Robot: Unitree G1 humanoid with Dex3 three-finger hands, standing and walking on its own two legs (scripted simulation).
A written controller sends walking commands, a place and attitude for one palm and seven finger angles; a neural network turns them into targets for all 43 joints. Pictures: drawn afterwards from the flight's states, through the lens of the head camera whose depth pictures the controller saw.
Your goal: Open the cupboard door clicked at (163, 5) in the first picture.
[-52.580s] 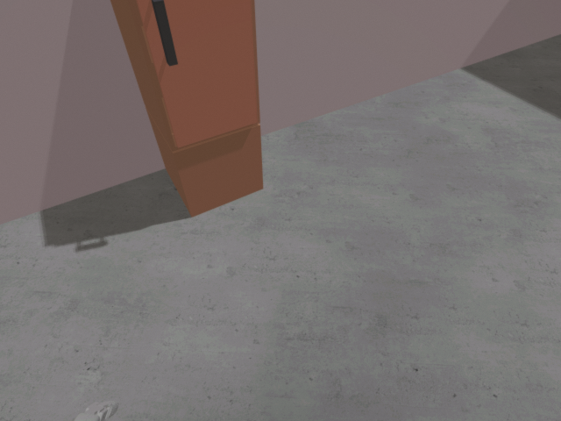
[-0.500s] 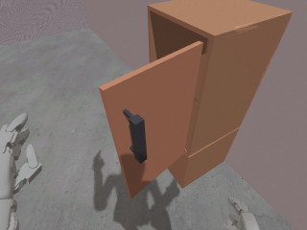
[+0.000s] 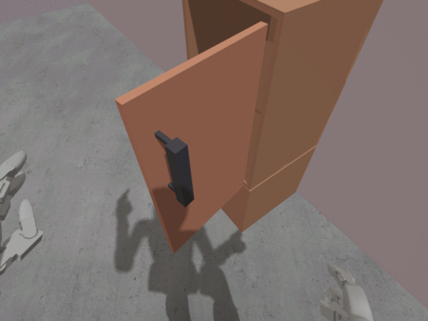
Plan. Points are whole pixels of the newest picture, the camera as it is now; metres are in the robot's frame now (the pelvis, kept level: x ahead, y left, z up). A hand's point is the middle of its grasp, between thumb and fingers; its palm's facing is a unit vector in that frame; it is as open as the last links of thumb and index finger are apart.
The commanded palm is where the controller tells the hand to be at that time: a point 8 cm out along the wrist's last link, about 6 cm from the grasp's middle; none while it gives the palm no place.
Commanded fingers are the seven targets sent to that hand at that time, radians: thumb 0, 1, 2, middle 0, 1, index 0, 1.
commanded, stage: step back with the hand held close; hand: left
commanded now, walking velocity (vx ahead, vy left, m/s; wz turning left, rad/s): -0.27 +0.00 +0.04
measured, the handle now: (174, 170) +0.37 +0.11 +0.07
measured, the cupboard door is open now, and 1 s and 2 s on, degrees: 100 100 100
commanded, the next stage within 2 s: stop stepping back and stand still in 0.88 s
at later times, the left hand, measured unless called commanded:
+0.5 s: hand out of the picture +0.11 +0.28 +0.15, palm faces +0.47 -0.77 -0.43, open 7.4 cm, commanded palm +0.05 +0.32 +0.17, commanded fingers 0.00 0.90 0.90 -0.20 -0.30 -0.20 -0.30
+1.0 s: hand out of the picture +0.04 +0.26 +0.16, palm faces +0.33 -0.83 -0.46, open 7.4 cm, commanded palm -0.03 +0.31 +0.17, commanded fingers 0.00 0.90 0.90 -0.20 -0.30 -0.20 -0.30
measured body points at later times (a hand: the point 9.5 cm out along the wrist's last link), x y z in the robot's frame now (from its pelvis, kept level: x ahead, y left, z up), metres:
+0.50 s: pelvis -0.08 +0.02 -0.02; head -0.05 +0.03 +0.43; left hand +0.08 +0.32 +0.17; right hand +0.11 -0.21 -0.10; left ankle +0.01 +0.08 -0.73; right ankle -0.01 -0.11 -0.74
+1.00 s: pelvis -0.18 +0.02 -0.02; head -0.13 +0.05 +0.43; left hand +0.02 +0.31 +0.19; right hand +0.01 -0.20 -0.08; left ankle -0.01 +0.09 -0.74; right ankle -0.33 -0.08 -0.74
